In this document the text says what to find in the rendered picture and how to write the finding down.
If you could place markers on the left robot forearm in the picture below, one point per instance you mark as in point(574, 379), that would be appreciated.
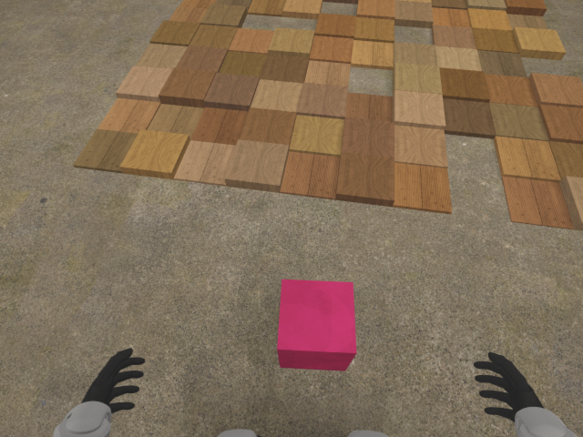
point(87, 419)

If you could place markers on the left robot hand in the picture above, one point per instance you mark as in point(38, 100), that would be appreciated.
point(102, 389)

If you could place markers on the right robot forearm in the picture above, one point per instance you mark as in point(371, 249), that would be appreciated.
point(540, 422)

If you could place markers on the carton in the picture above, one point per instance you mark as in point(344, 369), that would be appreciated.
point(316, 325)

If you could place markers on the right robot hand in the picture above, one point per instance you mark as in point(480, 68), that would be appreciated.
point(520, 395)

